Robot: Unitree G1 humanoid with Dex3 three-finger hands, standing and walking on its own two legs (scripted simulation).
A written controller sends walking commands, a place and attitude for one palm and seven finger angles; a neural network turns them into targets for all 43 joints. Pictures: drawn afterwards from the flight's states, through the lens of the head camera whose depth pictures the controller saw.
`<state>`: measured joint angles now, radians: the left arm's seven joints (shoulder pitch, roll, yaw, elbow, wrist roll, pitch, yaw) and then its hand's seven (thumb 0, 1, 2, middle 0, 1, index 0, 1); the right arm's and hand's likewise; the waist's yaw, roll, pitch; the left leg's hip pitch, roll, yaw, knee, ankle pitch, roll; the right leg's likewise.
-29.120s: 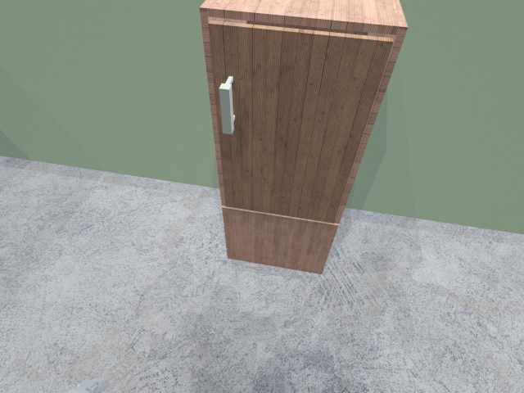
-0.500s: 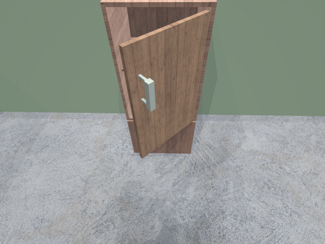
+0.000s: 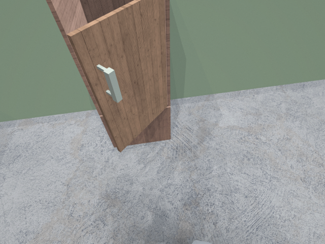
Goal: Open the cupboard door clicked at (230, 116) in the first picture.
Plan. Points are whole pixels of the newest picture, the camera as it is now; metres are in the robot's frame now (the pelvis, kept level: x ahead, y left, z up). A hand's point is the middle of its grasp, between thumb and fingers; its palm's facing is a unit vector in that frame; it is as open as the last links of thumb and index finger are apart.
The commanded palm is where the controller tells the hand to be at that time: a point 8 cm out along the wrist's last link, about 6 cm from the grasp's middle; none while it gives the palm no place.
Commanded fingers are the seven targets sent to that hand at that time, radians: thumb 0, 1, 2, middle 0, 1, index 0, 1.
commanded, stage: walk to a spot facing it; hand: left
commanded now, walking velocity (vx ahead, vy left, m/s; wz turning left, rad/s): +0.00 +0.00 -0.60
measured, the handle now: (109, 83) +0.55 +0.21 +0.05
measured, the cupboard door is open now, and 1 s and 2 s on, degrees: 43 43 43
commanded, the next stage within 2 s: none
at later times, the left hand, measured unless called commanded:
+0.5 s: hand out of the picture +0.10 +0.19 -0.17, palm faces -0.19 -0.95 -0.23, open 7.4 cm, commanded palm none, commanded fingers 0.00 0.90 0.90 -0.20 -0.30 -0.20 -0.30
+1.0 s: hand (137, 227) +0.18 +0.10 -0.16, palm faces -0.55 -0.80 -0.25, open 7.4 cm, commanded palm none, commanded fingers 0.00 0.90 0.90 -0.20 -0.30 -0.20 -0.30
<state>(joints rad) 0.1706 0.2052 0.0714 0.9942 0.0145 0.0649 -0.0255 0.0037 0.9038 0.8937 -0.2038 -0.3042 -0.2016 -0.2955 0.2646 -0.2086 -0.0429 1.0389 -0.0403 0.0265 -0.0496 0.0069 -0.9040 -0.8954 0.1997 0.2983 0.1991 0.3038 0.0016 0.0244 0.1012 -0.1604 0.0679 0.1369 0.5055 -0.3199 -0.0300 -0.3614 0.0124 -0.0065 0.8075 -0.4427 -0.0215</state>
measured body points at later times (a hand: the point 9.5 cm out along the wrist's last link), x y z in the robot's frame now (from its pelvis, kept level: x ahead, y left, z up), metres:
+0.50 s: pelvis +0.00 -0.01 +0.00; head +0.06 +0.00 +0.44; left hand +0.11 +0.24 -0.15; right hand +0.08 -0.29 -0.12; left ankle +0.03 +0.14 -0.74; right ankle +0.00 -0.11 -0.72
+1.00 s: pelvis +0.01 -0.04 +0.00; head +0.06 -0.07 +0.45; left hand +0.21 +0.14 -0.14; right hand -0.08 -0.31 -0.13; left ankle +0.09 +0.09 -0.70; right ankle -0.02 -0.15 -0.73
